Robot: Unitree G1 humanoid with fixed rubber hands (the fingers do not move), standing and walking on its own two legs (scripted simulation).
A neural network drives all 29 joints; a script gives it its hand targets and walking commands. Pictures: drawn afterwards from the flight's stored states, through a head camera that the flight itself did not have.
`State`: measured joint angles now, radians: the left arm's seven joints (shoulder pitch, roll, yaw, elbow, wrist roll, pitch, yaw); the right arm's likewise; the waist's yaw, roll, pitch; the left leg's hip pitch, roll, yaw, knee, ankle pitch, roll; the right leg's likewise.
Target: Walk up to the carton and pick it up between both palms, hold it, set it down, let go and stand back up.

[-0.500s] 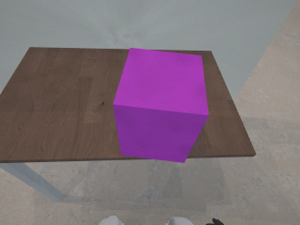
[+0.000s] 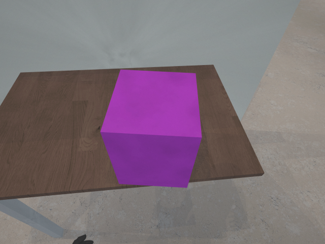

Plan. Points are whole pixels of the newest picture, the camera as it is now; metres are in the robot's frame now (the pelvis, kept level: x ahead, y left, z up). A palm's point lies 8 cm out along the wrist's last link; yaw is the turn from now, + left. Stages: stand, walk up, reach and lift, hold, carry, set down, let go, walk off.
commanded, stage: walk up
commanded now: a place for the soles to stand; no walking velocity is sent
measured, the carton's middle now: (155, 131) +0.41 +0.02 +0.04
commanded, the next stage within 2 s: none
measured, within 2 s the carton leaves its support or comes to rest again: neither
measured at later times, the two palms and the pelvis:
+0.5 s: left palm out of the picture -0.02 +0.27 -0.13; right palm out of the picture +0.00 -0.23 -0.13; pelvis -0.03 +0.02 +0.01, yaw -1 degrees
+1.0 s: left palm out of the picture +0.03 +0.26 -0.12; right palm out of the picture -0.01 -0.23 -0.14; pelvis -0.02 +0.03 +0.00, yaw -4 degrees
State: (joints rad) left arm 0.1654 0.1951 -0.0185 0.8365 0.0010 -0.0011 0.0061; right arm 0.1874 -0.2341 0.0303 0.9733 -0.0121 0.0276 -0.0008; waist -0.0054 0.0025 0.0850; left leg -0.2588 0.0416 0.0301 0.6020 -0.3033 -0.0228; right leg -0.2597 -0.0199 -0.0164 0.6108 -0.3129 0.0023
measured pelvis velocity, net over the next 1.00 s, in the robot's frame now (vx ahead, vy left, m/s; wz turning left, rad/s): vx -0.02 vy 0.03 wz -0.08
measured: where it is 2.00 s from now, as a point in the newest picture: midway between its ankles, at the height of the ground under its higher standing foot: outside the picture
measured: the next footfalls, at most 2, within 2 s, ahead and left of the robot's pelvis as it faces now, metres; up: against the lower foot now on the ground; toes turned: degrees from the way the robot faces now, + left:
right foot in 1.68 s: +0.01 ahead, -0.05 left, +0.00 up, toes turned -10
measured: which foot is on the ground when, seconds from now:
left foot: down 0.00-1.00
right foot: down 0.00-1.00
